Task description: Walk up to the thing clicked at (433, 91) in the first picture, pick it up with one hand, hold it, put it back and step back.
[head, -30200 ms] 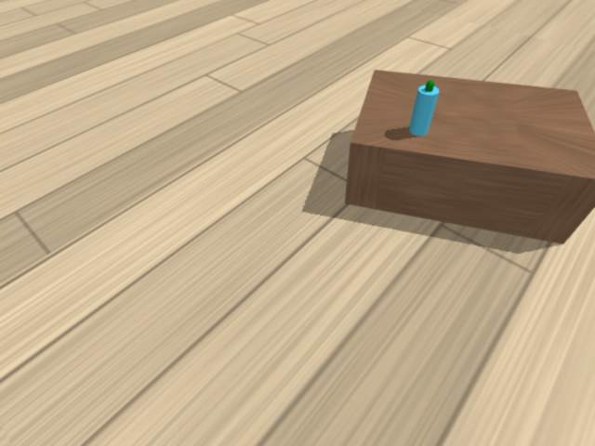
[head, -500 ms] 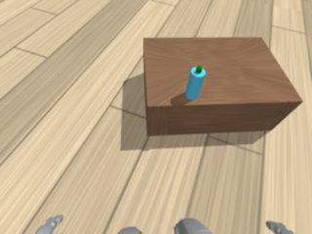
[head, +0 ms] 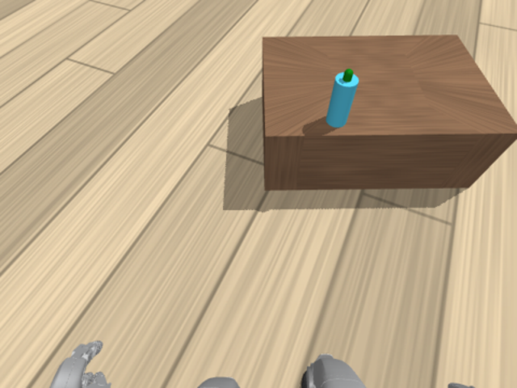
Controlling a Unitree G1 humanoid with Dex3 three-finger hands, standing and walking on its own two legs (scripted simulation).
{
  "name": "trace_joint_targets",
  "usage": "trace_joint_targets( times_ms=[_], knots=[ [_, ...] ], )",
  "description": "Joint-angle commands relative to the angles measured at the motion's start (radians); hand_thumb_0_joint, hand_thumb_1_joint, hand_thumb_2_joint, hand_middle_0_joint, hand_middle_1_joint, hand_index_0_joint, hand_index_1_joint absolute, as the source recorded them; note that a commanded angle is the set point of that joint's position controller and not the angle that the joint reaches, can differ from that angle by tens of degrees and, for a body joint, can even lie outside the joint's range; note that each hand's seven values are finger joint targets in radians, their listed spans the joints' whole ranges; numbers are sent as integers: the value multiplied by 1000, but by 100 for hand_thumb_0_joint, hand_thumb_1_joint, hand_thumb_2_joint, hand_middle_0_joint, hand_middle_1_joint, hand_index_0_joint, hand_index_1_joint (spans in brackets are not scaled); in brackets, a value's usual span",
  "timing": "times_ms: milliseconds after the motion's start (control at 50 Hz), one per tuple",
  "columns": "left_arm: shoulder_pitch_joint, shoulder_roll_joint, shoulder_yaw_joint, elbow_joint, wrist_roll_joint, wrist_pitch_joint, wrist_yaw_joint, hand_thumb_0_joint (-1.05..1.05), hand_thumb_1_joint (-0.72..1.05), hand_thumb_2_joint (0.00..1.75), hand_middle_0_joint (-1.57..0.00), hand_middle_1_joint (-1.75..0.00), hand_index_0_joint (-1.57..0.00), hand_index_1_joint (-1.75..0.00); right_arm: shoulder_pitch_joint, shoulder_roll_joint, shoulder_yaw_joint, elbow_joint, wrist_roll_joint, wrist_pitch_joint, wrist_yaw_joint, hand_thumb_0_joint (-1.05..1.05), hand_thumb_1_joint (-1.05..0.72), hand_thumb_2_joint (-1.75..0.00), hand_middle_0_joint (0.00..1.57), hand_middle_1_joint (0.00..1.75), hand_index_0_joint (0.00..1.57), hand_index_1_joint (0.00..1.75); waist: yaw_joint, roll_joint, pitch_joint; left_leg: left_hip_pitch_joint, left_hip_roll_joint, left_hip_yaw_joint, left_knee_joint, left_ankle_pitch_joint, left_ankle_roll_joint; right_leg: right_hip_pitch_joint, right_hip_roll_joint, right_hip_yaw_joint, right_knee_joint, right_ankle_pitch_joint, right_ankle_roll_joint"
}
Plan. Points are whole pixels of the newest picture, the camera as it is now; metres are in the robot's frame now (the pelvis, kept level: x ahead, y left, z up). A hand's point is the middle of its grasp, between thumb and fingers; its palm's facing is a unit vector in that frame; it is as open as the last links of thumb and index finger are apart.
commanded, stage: step back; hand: right
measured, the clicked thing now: (342, 97) +1.02 -0.25 -0.28
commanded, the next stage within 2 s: stand in 1.22 s
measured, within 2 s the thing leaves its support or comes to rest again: neither
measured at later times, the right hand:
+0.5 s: hand out of the picture -0.03 -0.30 -0.13, palm faces +0.06 +0.92 -0.38, open 7.4 cm
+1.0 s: hand out of the picture -0.01 -0.30 -0.14, palm faces +0.02 +0.93 -0.37, open 7.4 cm
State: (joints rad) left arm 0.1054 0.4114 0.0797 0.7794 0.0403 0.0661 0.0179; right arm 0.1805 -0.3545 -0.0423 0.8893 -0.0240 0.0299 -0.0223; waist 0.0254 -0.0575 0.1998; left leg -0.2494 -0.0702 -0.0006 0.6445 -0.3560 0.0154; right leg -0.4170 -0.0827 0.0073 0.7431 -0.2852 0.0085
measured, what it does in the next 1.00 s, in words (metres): steps on the spot: right foot, then right foot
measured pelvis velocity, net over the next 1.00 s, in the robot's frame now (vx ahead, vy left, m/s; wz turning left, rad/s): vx -0.06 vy -0.03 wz -0.02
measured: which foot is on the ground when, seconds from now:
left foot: down 0.00-1.00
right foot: down 0.00-0.00, up 0.02-0.30, down 0.32-0.62, up 0.64-0.82, down 0.84-1.00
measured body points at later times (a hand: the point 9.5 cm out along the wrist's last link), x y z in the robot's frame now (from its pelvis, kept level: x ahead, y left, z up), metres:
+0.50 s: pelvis -0.09 -0.02 +0.02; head -0.09 -0.02 +0.47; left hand -0.04 +0.29 -0.11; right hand -0.03 -0.35 -0.10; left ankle -0.05 +0.11 -0.69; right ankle -0.13 -0.15 -0.71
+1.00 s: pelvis -0.06 -0.03 +0.01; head -0.05 -0.04 +0.46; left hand +0.05 +0.27 -0.10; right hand -0.01 -0.35 -0.11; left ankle -0.06 +0.10 -0.70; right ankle -0.05 -0.15 -0.71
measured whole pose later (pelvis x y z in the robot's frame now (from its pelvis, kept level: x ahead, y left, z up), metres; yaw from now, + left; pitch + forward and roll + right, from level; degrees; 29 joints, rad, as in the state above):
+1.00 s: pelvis -0.06 -0.03 +0.01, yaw -1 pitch -2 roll +0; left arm 0.12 0.35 0.05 0.98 0.04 -0.01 -0.01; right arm 0.22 -0.38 -0.04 1.00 -0.01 0.00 0.00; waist 0.00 0.01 0.05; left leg -0.29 -0.01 -0.03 0.70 -0.45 0.01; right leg -0.26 -0.03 -0.03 0.59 -0.30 0.00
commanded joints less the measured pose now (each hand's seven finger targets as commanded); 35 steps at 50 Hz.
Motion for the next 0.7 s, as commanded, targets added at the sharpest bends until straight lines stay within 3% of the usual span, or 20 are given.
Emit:
trace_joint_targets(
  times_ms=[0, 20, 60, 100, 140, 220, 280, 300, 320, 340, 360, 380, 420, 480, 540, 560, 580, 600, 620, 680],
  knots=[
    [12, 162, 43, -85, -16, 3, 17, 0, 90, 90, -20, -30, -20, -30, 17, -438, -101, -112, -21, -24, -12, 0, -90, -90, 20, 30, 20, 30, -58, 290, -265, -43, 516, -551, -321, 426, 279, -32, 125, 114, 385, -416, -17],
    [-5, 193, 51, -61, -12, 8, 16, 0, 90, 90, -20, -30, -20, -30, -32, -399, -98, -108, -19, -29, -17, 0, -90, -90, 20, 30, 20, 30, -45, 227, -206, -142, 507, -547, -339, 337, 294, 7, 112, 163, 481, -356, -19],
    [38, 174, 54, -23, -23, 9, 2, 0, 90, 90, -20, -30, -20, -30, -99, -301, -68, -113, -30, -37, -20, 0, -90, -90, 20, 30, 20, 30, 10, 155, -181, -109, 345, -290, -294, 365, 207, -15, 163, 224, 552, -235, -26],
    [106, 174, 59, 4, -20, 2, -10, 0, 90, 90, -20, -30, -20, -30, -76, -266, -66, -102, -20, -49, -18, 0, -90, -90, 20, 30, 20, 30, 29, 142, -184, -34, 275, -220, -296, 192, 146, -66, 179, 202, 496, -143, -27],
    [102, 164, 57, 15, -9, -15, -19, 0, 90, 90, -20, -30, -20, -30, -33, -253, -71, -85, -16, -53, -7, 0, -90, -90, 20, 30, 20, 30, -10, 173, -200, 74, 253, -234, -314, -13, 146, -72, 151, 164, 344, -130, 1],
    [76, 155, 32, 28, -6, -59, -29, 0, 90, 90, -20, -30, -20, -30, -15, -267, -83, -83, -25, -46, 10, 0, -90, -90, 20, 30, 20, 30, -60, 258, -248, 153, 293, -214, -294, -145, 198, 26, 87, 48, -65, -270, 14],
    [205, 140, 42, 120, -1, -84, -24, 0, 90, 90, -20, -30, -20, -30, -42, -285, -84, -84, -26, -20, 17, 0, -90, -90, 20, 30, 20, 30, 1, 242, -225, -16, 252, -132, -195, -102, 143, 278, 117, -7, -431, -94, -40],
    [224, 176, 58, 148, 10, -90, -18, 0, 90, 90, -20, -30, -20, -30, -41, -239, -71, -88, -23, -17, 18, 0, -90, -90, 20, 30, 20, 30, 10, 150, -212, -141, 204, -88, -76, -104, 98, 379, 99, 64, -433, -56, -63],
    [230, 218, 71, 144, 23, -94, -15, 0, 90, 90, -20, -30, -20, -30, -50, -177, -52, -106, -11, -20, 20, 0, -90, -90, 20, 30, 20, 30, 16, -25, -189, -312, 120, -28, 75, -177, 28, 412, -29, 318, -461, -227, -114],
    [163, 279, 78, 101, 23, -95, -10, 0, 90, 90, -20, -30, -20, -30, -106, -164, -45, -116, -10, -24, 17, 0, -90, -90, 20, 30, 20, 30, 49, -93, -128, -340, 48, -42, 167, -194, -24, 196, -225, 550, -550, -545, -206],
    [55, 328, 78, 78, 25, -93, -10, 0, 90, 90, -20, -30, -20, -30, -110, -232, -72, -93, -7, -27, 11, 0, -90, -90, 20, 30, 20, 30, 23, -109, -40, -172, 100, -133, 273, -163, -33, -103, -314, 616, -581, -663, -270],
    [-54, 281, 66, 51, 19, -98, -7, 0, 90, 90, -20, -30, -20, -30, -52, -249, -77, -69, 8, -32, 20, 0, -90, -90, 20, 30, 20, 30, -44, -81, -3, -58, 135, -154, 289, -92, -23, -187, -275, 516, -552, -608, -242],
    [-15, 194, 45, 64, 13, -107, -9, 0, 90, 90, -20, -30, -20, -30, -49, -207, -59, -42, 15, -49, 30, 0, -90, -90, 20, 30, 20, 30, -31, -45, -43, -155, 59, -80, 145, -50, -17, 59, -122, 275, -477, -224, -173],
    [73, 225, 53, 95, 10, -110, -20, 0, 90, 90, -20, -30, -20, -30, -40, -196, -47, -33, 4, -61, 28, 0, -90, -90, 20, 30, 20, 30, 17, -112, -121, -153, 65, -18, 44, -83, -26, 209, -124, 240, -421, -99, -171],
    [43, 206, 41, 86, 0, -88, -25, 0, 90, 90, -20, -30, -20, -30, 41, -194, -59, 6, 1, -81, 20, 0, -90, -90, 20, 30, 20, 30, -26, -98, -158, 50, 29, 33, -232, 67, -15, 174, -87, 147, -272, 51, -128],
    [64, 166, 28, 86, -1, -85, -24, 0, 90, 90, -20, -30, -20, -30, 84, -206, -69, 24, -3, -90, 14, 0, -90, -90, 20, 30, 20, 30, -33, -40, -202, 152, 68, -44, -269, 138, -5, 154, -63, 111, -154, 145, -103],
    [83, 115, 12, 80, -13, -85, -25, 0, 90, 90, -20, -30, -20, -30, 110, -255, -83, 29, -14, -100, 8, 0, -90, -90, 20, 30, 20, 30, -38, 110, -257, 254, 228, -282, -332, 162, 54, 49, 14, 45, 26, 105, -60],
    [63, 111, 10, 85, -25, -78, -22, 0, 90, 90, -20, -30, -20, -30, 85, -330, -93, 19, -12, -100, 9, 0, -90, -90, 20, 30, 20, 30, -30, 193, -236, 234, 382, -529, -365, -2, 171, -87, 87, -30, 83, -219, -34],
    [29, 193, 32, 94, -14, -75, -14, 0, 90, 90, -20, -30, -20, -30, 88, -371, -105, 20, -9, -95, 13, 0, -90, -90, 20, 30, 20, 30, -52, 158, -176, 94, 430, -589, -393, -150, 248, -47, 42, 48, 153, -319, -44],
    [40, 166, 28, 92, -18, -82, -27, 0, 90, 90, -20, -30, -20, -30, 36, -290, -80, 7, -18, -97, 9, 0, -90, -90, 20, 30, 20, 30, -18, 155, -129, 94, 331, -395, -368, -18, 185, -70, 15, 60, 100, -247, -52]
  ],
)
